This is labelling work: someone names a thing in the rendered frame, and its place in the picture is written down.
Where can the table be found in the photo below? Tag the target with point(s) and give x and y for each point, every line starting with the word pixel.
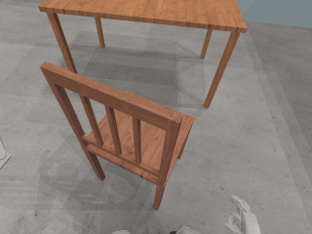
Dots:
pixel 222 15

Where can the chair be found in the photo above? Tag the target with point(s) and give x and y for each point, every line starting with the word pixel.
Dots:
pixel 137 134

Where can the right robot hand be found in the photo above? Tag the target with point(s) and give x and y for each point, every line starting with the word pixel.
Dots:
pixel 247 223

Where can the left robot hand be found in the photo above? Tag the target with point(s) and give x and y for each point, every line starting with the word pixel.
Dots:
pixel 4 155

